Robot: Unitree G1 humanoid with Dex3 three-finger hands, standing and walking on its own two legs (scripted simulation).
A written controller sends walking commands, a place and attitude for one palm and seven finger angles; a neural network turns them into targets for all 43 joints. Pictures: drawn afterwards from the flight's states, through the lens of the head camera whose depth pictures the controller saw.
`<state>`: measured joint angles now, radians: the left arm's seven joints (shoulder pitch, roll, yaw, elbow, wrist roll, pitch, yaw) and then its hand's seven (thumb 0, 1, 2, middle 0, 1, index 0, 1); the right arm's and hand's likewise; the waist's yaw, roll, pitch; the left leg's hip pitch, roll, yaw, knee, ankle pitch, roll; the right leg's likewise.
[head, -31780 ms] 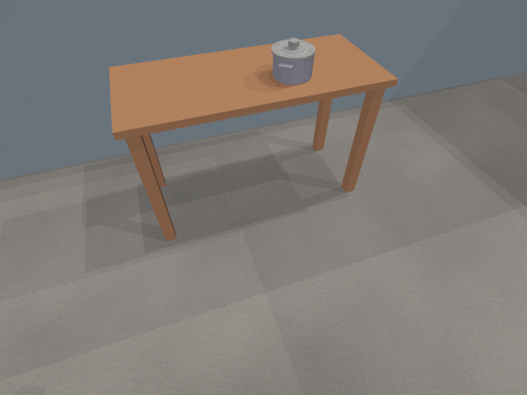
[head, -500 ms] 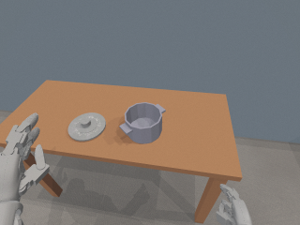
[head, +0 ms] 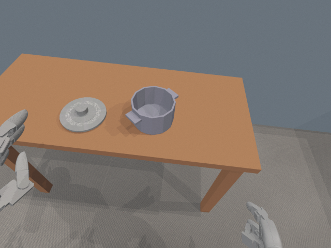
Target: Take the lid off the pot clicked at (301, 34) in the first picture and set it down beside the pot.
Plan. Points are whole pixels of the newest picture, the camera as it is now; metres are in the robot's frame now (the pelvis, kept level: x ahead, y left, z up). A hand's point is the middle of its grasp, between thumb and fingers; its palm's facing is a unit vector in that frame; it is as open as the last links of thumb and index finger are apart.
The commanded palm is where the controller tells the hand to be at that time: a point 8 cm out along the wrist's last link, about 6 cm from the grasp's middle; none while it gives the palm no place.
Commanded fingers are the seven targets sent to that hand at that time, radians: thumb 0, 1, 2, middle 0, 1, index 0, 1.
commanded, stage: step back with the hand held close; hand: left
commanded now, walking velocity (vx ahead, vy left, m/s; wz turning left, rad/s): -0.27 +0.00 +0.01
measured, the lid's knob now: (81, 109) +0.55 +0.33 -0.08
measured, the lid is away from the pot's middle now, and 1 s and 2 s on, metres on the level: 0.26 0.26 0.26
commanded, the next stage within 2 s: stop stepping back and stand still in 1.30 s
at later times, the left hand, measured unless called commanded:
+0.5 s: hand (12, 207) +0.15 +0.24 +0.16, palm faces +0.31 -0.83 -0.47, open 7.4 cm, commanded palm +0.09 +0.28 +0.18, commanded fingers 0.00 0.90 0.90 -0.20 -0.30 -0.20 -0.30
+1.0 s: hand out of the picture +0.09 +0.23 +0.17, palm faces +0.33 -0.83 -0.46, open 7.4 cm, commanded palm +0.03 +0.27 +0.18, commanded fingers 0.00 0.90 0.90 -0.20 -0.30 -0.20 -0.30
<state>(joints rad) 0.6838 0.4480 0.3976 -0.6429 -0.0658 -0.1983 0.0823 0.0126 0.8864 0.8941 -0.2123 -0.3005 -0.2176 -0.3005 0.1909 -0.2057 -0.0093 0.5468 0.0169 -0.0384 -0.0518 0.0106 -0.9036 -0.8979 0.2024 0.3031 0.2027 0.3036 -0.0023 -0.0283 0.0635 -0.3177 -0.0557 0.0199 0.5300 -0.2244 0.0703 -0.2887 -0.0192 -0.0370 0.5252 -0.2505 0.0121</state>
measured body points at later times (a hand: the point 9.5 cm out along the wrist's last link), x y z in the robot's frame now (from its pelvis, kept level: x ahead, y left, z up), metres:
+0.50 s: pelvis -0.04 +0.00 -0.01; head -0.01 +0.03 +0.44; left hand +0.13 +0.28 +0.19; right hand +0.13 -0.23 -0.07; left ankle +0.03 +0.07 -0.73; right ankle -0.02 -0.14 -0.73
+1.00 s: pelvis -0.10 -0.01 -0.01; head -0.07 +0.02 +0.43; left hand +0.07 +0.27 +0.19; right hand +0.07 -0.25 -0.08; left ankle +0.01 +0.09 -0.73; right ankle -0.06 -0.15 -0.73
